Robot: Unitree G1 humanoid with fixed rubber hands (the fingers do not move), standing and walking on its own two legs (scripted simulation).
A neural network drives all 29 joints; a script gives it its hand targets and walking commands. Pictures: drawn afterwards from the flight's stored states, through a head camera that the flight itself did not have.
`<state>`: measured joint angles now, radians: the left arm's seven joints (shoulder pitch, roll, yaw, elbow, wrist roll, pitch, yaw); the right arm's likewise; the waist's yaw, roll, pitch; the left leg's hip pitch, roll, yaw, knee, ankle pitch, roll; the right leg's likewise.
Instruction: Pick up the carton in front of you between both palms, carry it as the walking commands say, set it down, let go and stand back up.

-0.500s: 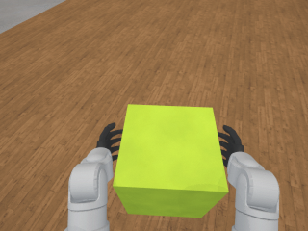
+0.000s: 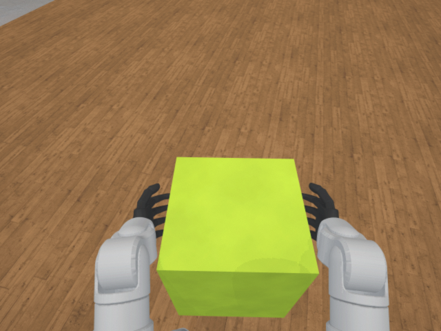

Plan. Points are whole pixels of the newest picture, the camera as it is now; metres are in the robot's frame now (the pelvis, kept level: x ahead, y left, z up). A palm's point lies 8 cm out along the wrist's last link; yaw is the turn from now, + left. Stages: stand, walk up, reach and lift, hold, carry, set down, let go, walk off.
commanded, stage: carry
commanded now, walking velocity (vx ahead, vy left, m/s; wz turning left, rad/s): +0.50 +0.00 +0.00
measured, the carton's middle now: (233, 241) +0.27 +0.00 +0.00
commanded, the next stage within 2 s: none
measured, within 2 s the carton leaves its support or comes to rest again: neither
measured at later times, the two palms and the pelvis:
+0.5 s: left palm (179, 97) +0.60 +0.13 +0.10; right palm (300, 98) +0.61 -0.17 +0.09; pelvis +0.34 -0.03 +0.00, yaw +2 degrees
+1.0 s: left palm (179, 58) +0.79 +0.15 +0.10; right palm (281, 55) +0.81 -0.14 +0.11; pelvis +0.54 +0.00 +0.02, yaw +1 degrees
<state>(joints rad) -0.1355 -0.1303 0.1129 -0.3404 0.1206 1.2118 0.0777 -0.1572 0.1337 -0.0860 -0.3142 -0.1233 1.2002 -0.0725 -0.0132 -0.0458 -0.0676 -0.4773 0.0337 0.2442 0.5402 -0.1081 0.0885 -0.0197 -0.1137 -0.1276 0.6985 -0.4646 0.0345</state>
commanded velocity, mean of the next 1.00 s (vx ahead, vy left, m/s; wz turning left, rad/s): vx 0.19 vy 0.00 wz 0.00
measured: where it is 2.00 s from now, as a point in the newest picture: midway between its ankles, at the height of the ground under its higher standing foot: (225, 268)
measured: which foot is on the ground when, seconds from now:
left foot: down 0.00-0.48, up 0.50-0.82, down 0.84-1.00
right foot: up 0.00-0.44, down 0.46-1.00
